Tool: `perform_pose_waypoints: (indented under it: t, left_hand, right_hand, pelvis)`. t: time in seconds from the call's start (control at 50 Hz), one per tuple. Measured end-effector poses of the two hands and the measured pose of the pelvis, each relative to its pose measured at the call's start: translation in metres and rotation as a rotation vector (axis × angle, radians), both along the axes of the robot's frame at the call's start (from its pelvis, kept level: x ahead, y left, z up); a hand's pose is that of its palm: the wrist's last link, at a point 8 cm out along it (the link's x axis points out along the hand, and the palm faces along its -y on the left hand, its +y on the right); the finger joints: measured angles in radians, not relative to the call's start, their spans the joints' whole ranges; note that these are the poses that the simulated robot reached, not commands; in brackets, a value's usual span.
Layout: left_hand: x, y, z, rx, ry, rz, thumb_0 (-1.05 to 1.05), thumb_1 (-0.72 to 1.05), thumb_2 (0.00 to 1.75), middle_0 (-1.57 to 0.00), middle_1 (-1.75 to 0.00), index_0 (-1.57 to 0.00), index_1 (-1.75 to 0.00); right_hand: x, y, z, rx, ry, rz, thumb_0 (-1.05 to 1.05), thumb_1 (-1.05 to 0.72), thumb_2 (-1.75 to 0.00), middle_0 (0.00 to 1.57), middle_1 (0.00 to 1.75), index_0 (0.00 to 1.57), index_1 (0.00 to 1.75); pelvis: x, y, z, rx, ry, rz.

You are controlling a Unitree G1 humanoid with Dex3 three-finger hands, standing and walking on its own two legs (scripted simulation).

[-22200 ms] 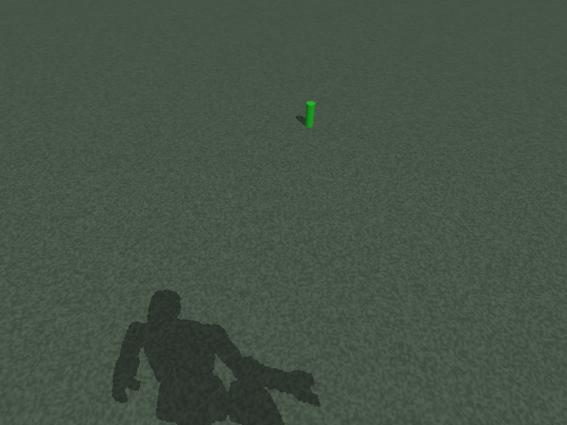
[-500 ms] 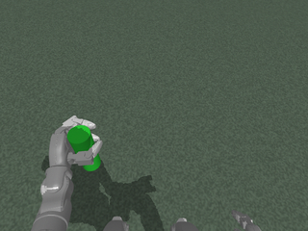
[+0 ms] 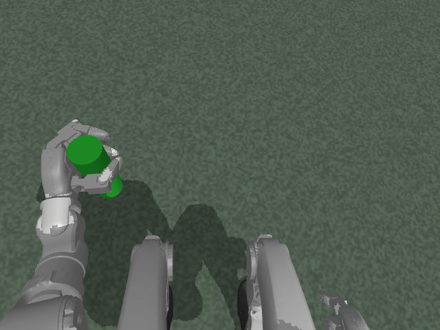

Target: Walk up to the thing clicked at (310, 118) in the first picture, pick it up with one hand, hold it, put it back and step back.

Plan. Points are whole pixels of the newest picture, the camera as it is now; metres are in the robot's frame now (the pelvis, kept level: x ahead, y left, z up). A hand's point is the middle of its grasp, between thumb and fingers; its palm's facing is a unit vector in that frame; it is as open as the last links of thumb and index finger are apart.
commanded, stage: crouch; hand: left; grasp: from the side
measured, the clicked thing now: (98, 170) +0.41 +0.22 -0.07
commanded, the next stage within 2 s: lower in 0.96 s
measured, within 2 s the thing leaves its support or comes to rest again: neither
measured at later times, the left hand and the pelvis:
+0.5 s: hand (117, 177) +0.44 +0.22 -0.19, palm faces +0.16 -0.99 -0.02, open 7.3 cm; pelvis -0.03 +0.00 -0.14, yaw -3 degrees
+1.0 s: hand (121, 181) +0.45 +0.23 -0.26, palm faces +0.14 -0.99 -0.02, open 7.3 cm; pelvis -0.03 +0.01 -0.18, yaw -7 degrees
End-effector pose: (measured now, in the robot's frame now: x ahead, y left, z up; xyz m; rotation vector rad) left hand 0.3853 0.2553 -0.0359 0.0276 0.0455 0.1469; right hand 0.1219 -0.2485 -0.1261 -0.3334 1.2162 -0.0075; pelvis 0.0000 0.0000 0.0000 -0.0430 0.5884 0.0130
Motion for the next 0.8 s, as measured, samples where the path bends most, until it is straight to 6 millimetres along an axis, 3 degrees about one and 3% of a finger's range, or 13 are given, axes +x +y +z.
perform_pose_waypoints:
  t: [0.14,0.34,0.54,0.8]
  left_hand:
    - [0.002,0.005,-0.062,-0.006,-0.018,0.033,0.04,-0.04,1.1,-0.9,-1.08,-0.86,-1.08]
    - [0.017,0.015,-0.121,0.004,-0.026,0.033,0.04,-0.04,1.1,-0.9,-1.08,-0.86,-1.08]
    - [0.026,0.012,-0.163,-0.012,-0.01,0.014,0.04,-0.04,1.1,-0.9,-1.08,-0.86,-1.07]
    - [0.032,0.018,-0.204,-0.006,-0.006,0.005,0.04,-0.04,1.1,-0.91,-1.08,-0.86,-1.07]
  right_hand:
    - [-0.02,-0.008,-0.049,-0.035,0.035,0.025,0.0,-0.9,-0.91,0.2,0.3,0.2,0.3]
    - [-0.06,-0.017,-0.098,-0.081,0.114,0.008,0.0,-0.91,-0.91,0.2,0.3,0.2,0.3]
    - [-0.086,-0.015,-0.122,-0.097,0.19,0.006,0.0,-0.91,-0.91,0.2,0.3,0.2,0.3]
    - [-0.083,-0.022,-0.139,-0.141,0.21,0.066,0.0,-0.9,-0.91,0.2,0.3,0.2,0.3]
  pelvis:
    - [-0.016,-0.002,-0.055,-0.008,-0.008,-0.008]
    - [-0.029,0.001,-0.113,-0.027,-0.042,-0.019]
    - [-0.03,0.004,-0.145,-0.052,-0.069,-0.03]
    - [-0.031,0.005,-0.172,-0.082,-0.115,-0.052]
